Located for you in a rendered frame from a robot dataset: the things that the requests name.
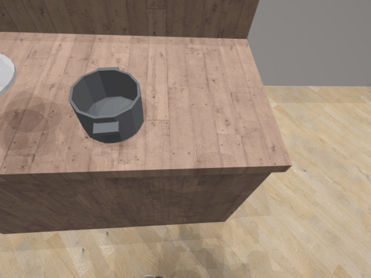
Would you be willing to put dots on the table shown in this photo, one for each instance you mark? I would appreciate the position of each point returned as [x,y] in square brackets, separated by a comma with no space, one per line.
[209,136]

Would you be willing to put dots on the pot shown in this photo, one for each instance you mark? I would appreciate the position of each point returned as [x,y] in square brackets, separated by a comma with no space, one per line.
[108,104]

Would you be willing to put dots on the lid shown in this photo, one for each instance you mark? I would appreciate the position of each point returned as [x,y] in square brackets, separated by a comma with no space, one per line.
[7,73]

